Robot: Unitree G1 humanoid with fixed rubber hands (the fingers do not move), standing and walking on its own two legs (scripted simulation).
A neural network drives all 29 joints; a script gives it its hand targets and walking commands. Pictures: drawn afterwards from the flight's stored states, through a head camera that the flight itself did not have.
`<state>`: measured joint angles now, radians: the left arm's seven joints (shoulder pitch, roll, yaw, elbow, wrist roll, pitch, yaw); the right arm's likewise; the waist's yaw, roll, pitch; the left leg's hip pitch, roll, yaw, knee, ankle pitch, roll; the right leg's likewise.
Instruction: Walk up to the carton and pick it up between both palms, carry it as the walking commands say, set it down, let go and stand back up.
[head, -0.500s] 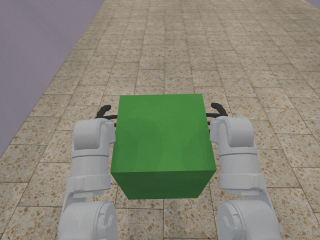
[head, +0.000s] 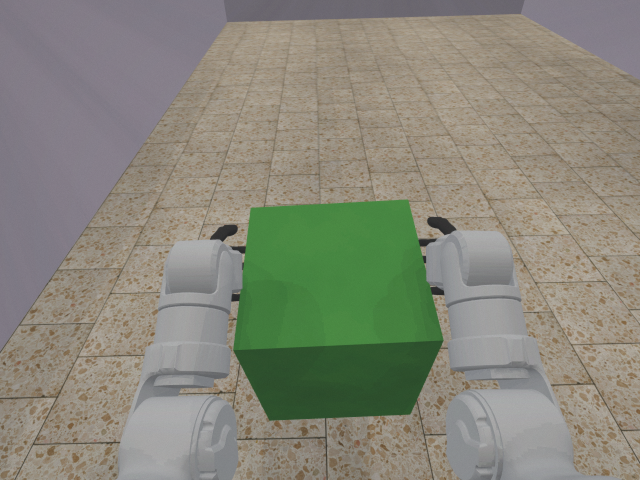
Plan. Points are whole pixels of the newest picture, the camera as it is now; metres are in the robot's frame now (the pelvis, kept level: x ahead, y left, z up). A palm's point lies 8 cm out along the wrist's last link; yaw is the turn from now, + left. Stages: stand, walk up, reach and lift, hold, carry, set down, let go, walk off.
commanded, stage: carry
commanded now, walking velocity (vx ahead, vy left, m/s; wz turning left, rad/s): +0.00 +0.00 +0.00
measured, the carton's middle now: (334, 316) +0.35 +0.00 +0.03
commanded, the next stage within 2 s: none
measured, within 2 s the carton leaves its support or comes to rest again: neither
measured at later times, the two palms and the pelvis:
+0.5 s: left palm (230, 260) +0.37 +0.14 +0.12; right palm (449, 259) +0.37 -0.15 +0.12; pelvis +0.02 -0.01 +0.00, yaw -1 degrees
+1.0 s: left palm (243, 272) +0.37 +0.12 +0.11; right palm (459, 272) +0.36 -0.16 +0.11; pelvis +0.03 -0.02 +0.00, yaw -1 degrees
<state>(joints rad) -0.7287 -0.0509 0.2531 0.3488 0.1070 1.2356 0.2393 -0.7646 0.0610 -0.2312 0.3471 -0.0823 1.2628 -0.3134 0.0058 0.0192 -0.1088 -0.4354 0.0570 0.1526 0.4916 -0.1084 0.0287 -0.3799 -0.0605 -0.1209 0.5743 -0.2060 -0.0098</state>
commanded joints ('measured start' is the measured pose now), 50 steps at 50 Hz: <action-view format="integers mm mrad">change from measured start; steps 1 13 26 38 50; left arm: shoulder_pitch -809 -820 -766 -747 -560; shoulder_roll -1120 -1149 -1148 -1133 -1201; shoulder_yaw -441 -456 -474 -501 -571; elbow -95 -127 -137 -173 -219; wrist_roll -464 -480 -463 -456 -458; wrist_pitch -22 -20 -34 -50 -24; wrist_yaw -370 -359 -369 -368 -390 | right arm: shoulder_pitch -755 -763 -735 -709 -498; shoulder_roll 1168 1156 1159 1155 1153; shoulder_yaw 433 438 469 493 514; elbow -84 -137 -173 -184 -244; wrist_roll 466 462 441 438 399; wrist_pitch -43 -44 -62 -78 -52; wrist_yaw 443 435 431 433 447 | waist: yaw -2 9 12 12 -2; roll -55 3 -22 -26 74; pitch -331 -378 -425 -416 -376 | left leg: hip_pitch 215 201 245 233 214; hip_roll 74 127 118 112 240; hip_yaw -114 -152 -107 -101 -212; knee -48 -93 14 27 -49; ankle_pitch -196 -197 92 73 -54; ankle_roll -7 3 8 3 23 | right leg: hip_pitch -20 42 85 92 34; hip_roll -116 -89 -104 -109 -44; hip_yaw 139 106 108 115 83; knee -191 -103 -56 -51 8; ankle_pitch -266 -124 21 12 -74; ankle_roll -15 -18 -23 -29 -24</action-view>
